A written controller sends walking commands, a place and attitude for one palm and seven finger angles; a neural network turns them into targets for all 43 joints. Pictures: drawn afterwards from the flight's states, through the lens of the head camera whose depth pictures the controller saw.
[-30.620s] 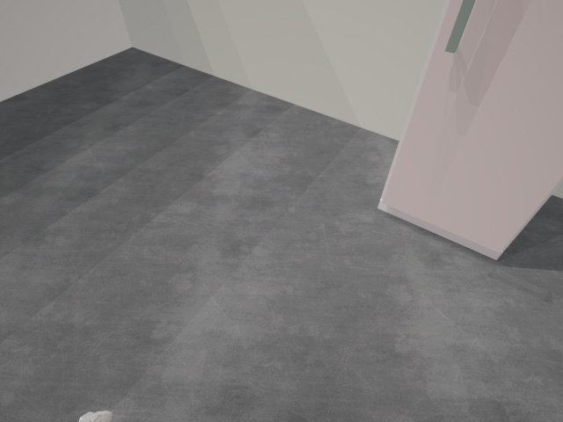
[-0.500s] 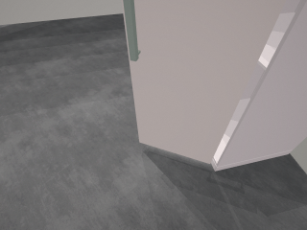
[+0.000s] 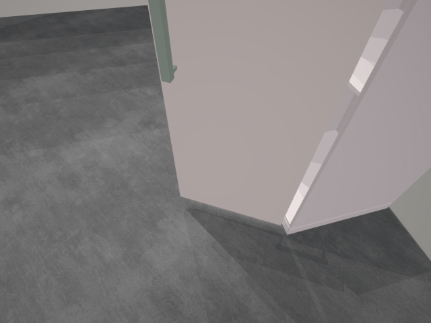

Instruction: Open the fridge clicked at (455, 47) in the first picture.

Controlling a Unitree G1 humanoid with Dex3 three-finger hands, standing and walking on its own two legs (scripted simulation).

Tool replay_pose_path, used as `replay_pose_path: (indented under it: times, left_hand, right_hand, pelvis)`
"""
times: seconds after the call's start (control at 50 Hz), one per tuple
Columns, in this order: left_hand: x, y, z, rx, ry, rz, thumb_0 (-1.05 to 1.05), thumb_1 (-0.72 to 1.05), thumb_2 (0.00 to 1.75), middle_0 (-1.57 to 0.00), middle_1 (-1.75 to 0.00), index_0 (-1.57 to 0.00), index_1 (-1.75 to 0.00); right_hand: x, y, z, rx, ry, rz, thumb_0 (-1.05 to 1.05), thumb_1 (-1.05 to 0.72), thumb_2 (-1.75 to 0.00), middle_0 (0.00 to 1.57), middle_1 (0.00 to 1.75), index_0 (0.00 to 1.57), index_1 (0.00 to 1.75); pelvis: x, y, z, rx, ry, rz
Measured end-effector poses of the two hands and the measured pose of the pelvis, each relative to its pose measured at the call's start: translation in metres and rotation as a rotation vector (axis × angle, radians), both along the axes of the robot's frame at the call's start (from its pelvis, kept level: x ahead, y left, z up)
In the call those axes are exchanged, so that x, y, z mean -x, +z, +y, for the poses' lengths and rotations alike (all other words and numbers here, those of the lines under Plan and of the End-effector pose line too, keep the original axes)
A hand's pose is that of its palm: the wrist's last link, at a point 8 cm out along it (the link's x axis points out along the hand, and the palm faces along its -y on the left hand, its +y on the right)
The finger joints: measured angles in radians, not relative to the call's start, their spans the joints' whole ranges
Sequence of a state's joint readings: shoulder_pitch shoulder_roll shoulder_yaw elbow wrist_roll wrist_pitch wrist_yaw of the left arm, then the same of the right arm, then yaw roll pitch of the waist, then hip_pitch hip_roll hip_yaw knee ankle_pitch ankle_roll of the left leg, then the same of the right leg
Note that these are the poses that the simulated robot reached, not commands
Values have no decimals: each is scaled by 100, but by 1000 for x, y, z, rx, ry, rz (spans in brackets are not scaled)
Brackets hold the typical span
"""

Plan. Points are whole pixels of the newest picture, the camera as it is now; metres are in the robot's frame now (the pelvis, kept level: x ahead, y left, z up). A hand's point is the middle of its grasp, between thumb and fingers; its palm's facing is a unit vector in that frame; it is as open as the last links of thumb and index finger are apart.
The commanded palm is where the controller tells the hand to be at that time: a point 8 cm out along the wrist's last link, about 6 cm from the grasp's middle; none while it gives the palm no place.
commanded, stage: look to check the result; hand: left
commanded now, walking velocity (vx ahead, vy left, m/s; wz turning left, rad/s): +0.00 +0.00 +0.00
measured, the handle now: (161, 1) +0.73 +0.16 +0.24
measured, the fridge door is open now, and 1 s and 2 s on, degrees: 57 57 57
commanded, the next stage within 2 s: stand and wait in 0.30 s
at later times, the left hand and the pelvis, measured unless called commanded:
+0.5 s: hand out of the picture +0.08 +0.23 -0.16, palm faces -0.03 -0.94 -0.34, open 7.4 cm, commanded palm none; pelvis +0.00 -0.01 +0.00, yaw +0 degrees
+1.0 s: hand out of the picture +0.08 +0.23 -0.16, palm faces -0.06 -0.94 -0.34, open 7.4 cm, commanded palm none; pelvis +0.00 -0.02 +0.00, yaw -1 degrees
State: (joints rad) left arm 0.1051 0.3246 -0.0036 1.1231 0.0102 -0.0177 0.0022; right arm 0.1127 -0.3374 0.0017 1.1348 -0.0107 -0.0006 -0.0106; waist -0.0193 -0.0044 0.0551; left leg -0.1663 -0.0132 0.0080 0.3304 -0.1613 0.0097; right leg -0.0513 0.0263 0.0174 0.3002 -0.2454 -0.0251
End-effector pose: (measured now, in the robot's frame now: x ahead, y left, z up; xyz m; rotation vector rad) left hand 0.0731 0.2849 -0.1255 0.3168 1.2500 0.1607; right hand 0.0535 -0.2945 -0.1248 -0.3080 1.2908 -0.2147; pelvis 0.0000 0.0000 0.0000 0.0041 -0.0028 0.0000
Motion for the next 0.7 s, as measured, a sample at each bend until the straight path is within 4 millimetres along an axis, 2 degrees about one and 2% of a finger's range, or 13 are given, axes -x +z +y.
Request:
replay_pose_path:
  times: [0.18,0.42,0.7]
  left_hand:
    - [7,3,-2,-17,18,18,1,91,90,-21,-30,-20,-30]
    - [3,6,-10,-22,20,-7,1,91,90,-21,-30,-20,-30]
    - [-1,5,-16,-15,6,-17,1,91,90,-21,-30,-20,-30]
  right_hand:
    - [-8,-6,4,-31,6,-9,0,-90,-90,20,30,20,30]
    - [-23,-5,-3,-34,12,-57,0,-90,-90,20,30,20,30]
    - [-11,0,-17,-7,-9,-44,0,-90,-90,20,30,20,30]
  pelvis:
    - [-2,0,-6,-2,-2,-2]
    - [-4,0,-13,-4,-6,-7]
    - [-2,0,-18,-2,-16,-13]
